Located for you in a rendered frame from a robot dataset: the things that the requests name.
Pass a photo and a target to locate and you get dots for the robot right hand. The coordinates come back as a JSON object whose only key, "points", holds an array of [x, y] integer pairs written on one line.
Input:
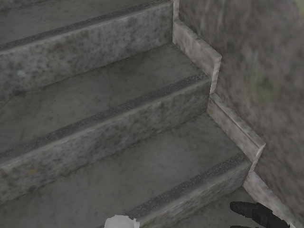
{"points": [[258, 213]]}

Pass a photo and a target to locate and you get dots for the left robot thigh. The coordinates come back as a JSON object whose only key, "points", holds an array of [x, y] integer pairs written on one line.
{"points": [[121, 221]]}

